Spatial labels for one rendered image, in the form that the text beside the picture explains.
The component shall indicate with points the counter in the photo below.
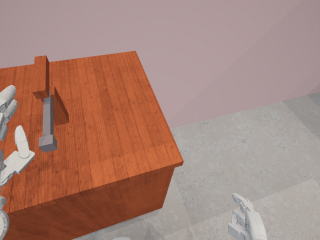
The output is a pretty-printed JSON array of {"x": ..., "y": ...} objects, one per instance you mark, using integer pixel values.
[{"x": 115, "y": 154}]

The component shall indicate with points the right robot hand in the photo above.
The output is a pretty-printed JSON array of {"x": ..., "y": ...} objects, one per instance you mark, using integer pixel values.
[{"x": 248, "y": 227}]

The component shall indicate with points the left robot hand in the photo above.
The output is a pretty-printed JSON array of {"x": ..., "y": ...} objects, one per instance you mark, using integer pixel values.
[{"x": 18, "y": 160}]

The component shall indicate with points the left robot forearm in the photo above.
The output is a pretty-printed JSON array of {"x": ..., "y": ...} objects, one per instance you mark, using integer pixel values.
[{"x": 4, "y": 219}]

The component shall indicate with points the tap lever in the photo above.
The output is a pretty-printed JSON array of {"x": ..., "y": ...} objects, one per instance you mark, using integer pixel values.
[{"x": 48, "y": 142}]

